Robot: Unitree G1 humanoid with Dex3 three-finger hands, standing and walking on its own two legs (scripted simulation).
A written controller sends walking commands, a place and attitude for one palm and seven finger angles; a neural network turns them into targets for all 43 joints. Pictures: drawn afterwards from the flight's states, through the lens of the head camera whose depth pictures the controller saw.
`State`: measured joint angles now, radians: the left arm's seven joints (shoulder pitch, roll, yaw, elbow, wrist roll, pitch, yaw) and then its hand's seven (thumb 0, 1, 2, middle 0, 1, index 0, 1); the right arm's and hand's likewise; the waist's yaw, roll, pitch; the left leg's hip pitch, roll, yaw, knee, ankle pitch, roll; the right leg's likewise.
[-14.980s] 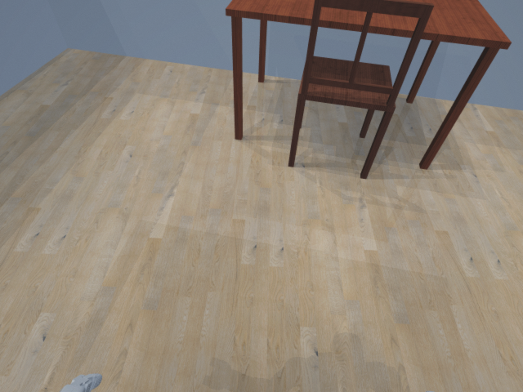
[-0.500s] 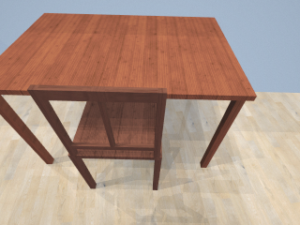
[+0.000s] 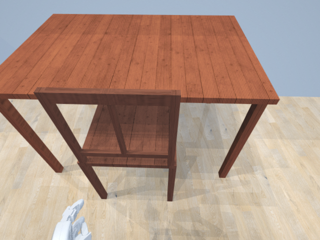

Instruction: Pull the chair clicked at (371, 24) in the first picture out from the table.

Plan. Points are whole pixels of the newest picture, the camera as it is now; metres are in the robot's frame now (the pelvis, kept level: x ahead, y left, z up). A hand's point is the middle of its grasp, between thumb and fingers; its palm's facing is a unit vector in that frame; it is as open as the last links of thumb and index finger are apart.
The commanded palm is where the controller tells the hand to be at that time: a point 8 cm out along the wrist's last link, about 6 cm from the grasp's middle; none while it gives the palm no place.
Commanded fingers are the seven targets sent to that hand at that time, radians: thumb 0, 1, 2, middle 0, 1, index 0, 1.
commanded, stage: raise the hand toward the chair's back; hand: left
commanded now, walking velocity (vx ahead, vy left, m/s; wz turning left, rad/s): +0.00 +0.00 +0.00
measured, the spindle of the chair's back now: (118, 131) +0.48 +0.17 -0.07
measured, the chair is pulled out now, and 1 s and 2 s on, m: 0.00 0.00 0.00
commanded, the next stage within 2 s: aim the fingers beside a spindle in 1.94 s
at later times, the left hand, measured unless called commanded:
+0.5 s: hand (96, 231) +0.16 +0.17 -0.05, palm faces -0.03 -1.00 -0.05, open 11.3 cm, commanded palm +0.14 +0.22 -0.05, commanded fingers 0.00 0.11 0.56 -0.12 -0.18 -0.12 -0.18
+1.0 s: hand (87, 218) +0.19 +0.19 -0.04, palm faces -0.01 -1.00 -0.05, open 15.5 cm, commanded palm +0.16 +0.25 -0.04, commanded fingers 0.00 -0.48 0.31 -0.06 -0.08 -0.06 -0.08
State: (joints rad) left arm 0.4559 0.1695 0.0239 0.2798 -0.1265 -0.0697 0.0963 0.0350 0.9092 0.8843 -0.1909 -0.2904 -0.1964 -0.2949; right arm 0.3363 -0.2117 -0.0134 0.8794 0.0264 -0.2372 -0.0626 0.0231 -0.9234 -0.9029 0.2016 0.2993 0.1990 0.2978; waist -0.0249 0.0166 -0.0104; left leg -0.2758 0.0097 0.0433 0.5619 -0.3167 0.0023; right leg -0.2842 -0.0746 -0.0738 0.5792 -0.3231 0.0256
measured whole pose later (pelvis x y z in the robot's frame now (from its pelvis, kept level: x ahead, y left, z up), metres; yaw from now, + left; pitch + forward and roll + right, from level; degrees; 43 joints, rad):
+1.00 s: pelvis -0.04 +0.00 -0.08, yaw +0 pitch +15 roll -2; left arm 0.36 0.23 0.19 0.01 -0.25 -0.41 -0.26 0.00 -0.25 0.41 -0.08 -0.12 -0.09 -0.12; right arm 0.23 -0.24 -0.03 0.54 0.02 -0.23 -0.05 0.02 -0.90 -0.90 0.20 0.30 0.20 0.30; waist -0.02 0.01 -0.13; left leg -0.93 0.05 -0.01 1.18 -0.52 0.00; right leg -0.89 -0.06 -0.09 1.12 -0.49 0.01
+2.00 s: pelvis -0.03 -0.01 -0.07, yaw +0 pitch +15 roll -2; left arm 0.28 0.24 0.23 0.11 -0.27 -0.41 -0.30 -0.01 -0.50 0.30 -0.06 -0.08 -0.06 -0.08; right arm 0.23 -0.24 0.00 0.55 0.02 -0.20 -0.04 0.02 -0.90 -0.90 0.20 0.30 0.20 0.30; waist -0.02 0.03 -0.13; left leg -0.86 0.05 -0.01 1.11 -0.51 -0.01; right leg -0.83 -0.05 -0.09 1.07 -0.49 0.00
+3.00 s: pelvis -0.04 +0.00 -0.09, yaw -1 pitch +20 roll -2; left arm -0.11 0.22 0.19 0.38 -0.18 -0.43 -0.19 -0.01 -0.50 0.30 -0.06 -0.08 -0.06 -0.08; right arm 0.22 -0.24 0.01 0.56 0.00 -0.13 -0.01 0.01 -0.90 -0.90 0.20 0.30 0.20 0.30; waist -0.05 0.02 -0.14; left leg -1.03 0.05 0.01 1.22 -0.53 0.00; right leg -1.02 -0.06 -0.07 1.18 -0.51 0.01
